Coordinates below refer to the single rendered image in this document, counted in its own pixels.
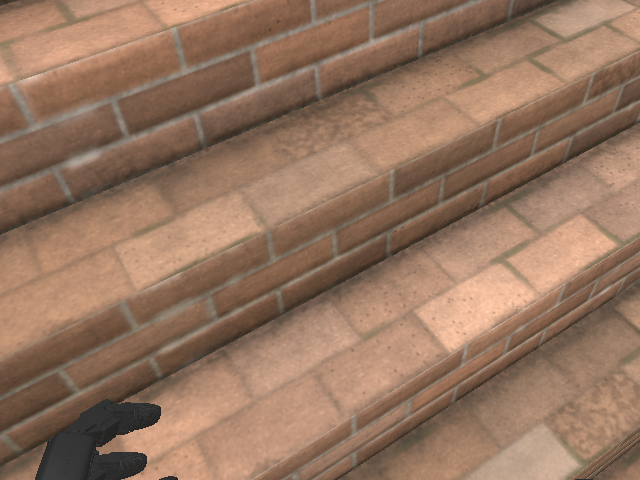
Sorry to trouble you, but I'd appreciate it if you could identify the left robot hand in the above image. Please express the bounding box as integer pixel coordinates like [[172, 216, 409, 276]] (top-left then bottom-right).
[[35, 399, 178, 480]]

